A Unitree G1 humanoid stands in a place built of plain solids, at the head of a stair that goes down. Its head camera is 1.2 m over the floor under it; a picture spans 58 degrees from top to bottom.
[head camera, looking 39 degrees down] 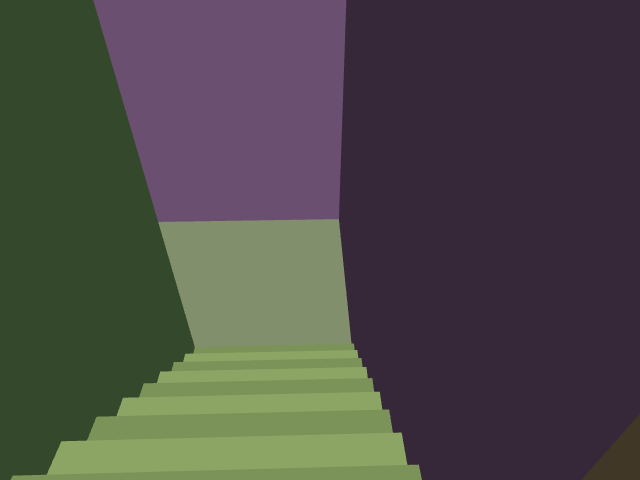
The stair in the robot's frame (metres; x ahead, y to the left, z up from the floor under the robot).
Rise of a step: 0.20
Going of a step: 0.22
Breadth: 1.43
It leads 2 degrees to the left of straight ahead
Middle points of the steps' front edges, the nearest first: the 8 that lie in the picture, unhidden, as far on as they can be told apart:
0.90 0.37 -0.60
1.12 0.37 -0.80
1.34 0.38 -1.00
1.56 0.39 -1.20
1.78 0.39 -1.40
2.00 0.40 -1.60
2.22 0.40 -1.80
2.44 0.41 -2.00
